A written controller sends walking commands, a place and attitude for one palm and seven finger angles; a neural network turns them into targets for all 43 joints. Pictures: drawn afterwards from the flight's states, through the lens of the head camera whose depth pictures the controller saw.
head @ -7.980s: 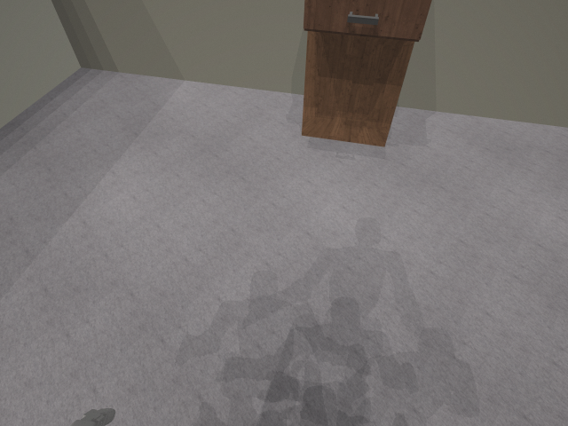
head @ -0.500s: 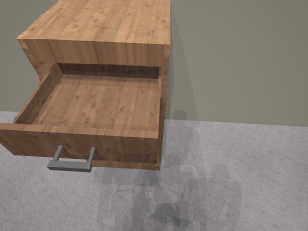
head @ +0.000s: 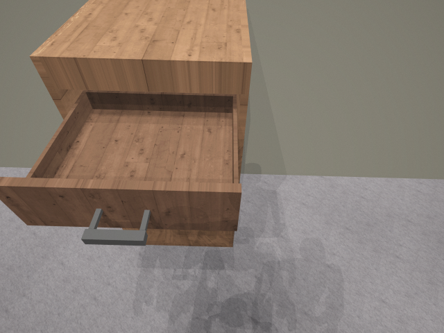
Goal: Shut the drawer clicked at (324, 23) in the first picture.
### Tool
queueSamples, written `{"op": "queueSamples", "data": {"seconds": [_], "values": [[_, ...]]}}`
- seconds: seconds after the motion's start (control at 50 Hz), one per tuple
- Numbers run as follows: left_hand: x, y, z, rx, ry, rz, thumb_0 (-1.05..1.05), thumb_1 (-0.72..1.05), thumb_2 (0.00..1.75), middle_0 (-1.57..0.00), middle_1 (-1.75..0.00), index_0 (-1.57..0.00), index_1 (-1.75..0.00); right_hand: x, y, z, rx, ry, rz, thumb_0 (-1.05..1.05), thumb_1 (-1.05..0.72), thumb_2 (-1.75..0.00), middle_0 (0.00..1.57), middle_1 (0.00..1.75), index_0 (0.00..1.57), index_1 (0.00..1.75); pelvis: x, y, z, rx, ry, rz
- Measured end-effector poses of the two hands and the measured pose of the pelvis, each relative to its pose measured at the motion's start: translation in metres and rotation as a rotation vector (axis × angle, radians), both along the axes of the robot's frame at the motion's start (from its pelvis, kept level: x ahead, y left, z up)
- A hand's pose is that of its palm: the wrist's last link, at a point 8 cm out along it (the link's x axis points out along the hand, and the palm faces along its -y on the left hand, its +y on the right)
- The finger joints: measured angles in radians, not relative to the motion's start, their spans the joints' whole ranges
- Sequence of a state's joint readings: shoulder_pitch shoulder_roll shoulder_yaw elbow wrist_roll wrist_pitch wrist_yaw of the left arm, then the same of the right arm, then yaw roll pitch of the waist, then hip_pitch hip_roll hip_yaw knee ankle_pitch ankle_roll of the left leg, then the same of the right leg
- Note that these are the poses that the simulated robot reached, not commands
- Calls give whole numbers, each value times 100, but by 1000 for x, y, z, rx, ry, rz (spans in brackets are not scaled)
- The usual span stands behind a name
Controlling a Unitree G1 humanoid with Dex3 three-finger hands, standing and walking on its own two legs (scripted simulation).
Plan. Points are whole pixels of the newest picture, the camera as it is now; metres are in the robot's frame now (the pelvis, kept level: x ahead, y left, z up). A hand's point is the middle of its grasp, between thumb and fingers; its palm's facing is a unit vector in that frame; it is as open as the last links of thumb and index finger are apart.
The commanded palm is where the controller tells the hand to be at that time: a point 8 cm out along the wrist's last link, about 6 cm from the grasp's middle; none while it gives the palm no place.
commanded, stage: look again from close up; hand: left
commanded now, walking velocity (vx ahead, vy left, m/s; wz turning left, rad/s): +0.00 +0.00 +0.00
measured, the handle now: (118, 226) +0.29 +0.21 +0.03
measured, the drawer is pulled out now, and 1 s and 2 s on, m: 0.29 0.29 0.29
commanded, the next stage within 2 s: raise the hand and make a fist in 0.16 s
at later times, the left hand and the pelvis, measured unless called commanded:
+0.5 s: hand (119, 298) +0.18 +0.18 +0.00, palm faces +0.19 -0.98 -0.08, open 6.9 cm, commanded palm +0.09 +0.24 -0.03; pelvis -0.02 -0.01 -0.02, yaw +1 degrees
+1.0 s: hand (100, 323) +0.14 +0.19 +0.02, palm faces +0.04 -1.00 -0.07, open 4.3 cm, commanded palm +0.08 +0.24 +0.03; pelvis -0.05 -0.03 -0.04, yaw +2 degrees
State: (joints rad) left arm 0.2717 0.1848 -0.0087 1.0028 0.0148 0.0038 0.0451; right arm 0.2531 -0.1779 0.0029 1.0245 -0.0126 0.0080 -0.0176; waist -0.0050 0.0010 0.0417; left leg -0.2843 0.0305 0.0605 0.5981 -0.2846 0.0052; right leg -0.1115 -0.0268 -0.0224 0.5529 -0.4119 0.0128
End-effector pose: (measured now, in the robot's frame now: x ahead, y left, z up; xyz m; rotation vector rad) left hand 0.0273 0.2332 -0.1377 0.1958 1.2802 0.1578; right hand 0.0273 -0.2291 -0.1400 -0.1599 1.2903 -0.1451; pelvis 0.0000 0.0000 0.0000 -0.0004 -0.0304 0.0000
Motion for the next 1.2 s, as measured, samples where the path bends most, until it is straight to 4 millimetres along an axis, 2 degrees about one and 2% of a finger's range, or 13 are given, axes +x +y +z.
{"op": "queueSamples", "data": {"seconds": [0.1, 0.28, 0.32, 0.42, 0.48, 0.52, 0.58, 0.68, 0.78, 0.92, 1.04, 1.12, 1.2], "values": [[-3, 10, 3, 4, 17, -11, 0, 91, 90, -20, -30, -20, -30, -10, 6, 3, 5, 27, 3, 1, -92, -90, 20, 29, 20, 30, -3, 5, 3, 6, 18, -2], [-26, 13, 4, 7, 99, 3, 0, 91, 90, -20, -30, -20, -30, -18, 8, 4, 9, 71, -1, 1, -91, -90, 20, 29, 20, 30, 1, 7, 6, 5, 30, -6], [-2, 15, 23, 8, -66, 85, 1, 91, 90, -21, -30, -21, -30, -8, 5, 10, -13, -20, -3, 1, -90, -90, 20, 29, 20, 30, 0, 7, 5, 6, 38, -1], [91, 8, 112, 41, -730, 75, 1, 91, 90, -24, -34, -24, -34, 43, -7, 25, -45, -366, 9, 1, -90, -90, 20, 30, 20, 30, -8, 1, -3, 23, 78, 30], [120, 0, 145, -9, -1022, 5, 1, 91, 90, -28, -38, -28, -38, 78, -17, 33, -52, -514, 27, 1, -90, -90, 20, 30, 20, 30, -19, -5, -12, 10, 124, 21], [117, -1, 137, -53, -1084, -16, 0, 91, 90, -31, -42, -26, -39, 100, -25, 40, -57, -603, 42, 1, -90, -90, 20, 30, 20, 30, -25, -11, -22, 8, 160, 11], [94, -3, 121, -106, -1147, -96, 0, 91, 90, -36, -47, -29, -43, 128, -35, 48, -76, -716, 90, 1, -90, -90, 20, 30, 20, 30, -36, -20, -40, 2, 196, 9], [52, 5, 124, -71, -1242, -100, 1, 91, 90, -46, -57, -41, -55, 153, -41, 53, -107, -819, 159, 1, -90, -90, 20, 29, 20, 30, -48, -31, -61, -22, 197, 34], [46, 11, 136, -62, -1288, -83, 1, 90, 90, -56, -68, -54, -67, 147, -33, 43, -91, -814, 193, 1, -90, -90, 20, 29, 20, 30, -55, -37, -66, -45, 177, 61], [80, 3, 155, -138, -1225, -183, 2, 90, 90, -69, -83, -69, -83, 106, -23, 28, -36, -720, 115, 2, -90, -90, 20, 30, 21, 30, -52, -37, -53, -39, 157, 48], [82, 15, 171, -99, -1197, -145, 1, 90, 90, -81, -96, -81, -96, 77, -29, 25, -43, -648, 23, 2, -90, -90, 21, 30, 21, 30, -43, -28, -41, -23, 152, 26], [75, 14, 176, -102, -1189, -147, 1, 91, 90, -89, -105, -89, -105, 74, -33, 28, -69, -637, 24, 2, -90, -90, 20, 30, 20, 30, -39, -20, -38, -23, 153, 25], [70, 8, 180, -116, -1205, -158, 2, 91, 90, -97, -113, -97, -113, 84, -31, 36, -86, -666, 49, 2, -90, -90, 20, 30, 20, 30, -37, -13, -37, -25, 151, 28]]}}
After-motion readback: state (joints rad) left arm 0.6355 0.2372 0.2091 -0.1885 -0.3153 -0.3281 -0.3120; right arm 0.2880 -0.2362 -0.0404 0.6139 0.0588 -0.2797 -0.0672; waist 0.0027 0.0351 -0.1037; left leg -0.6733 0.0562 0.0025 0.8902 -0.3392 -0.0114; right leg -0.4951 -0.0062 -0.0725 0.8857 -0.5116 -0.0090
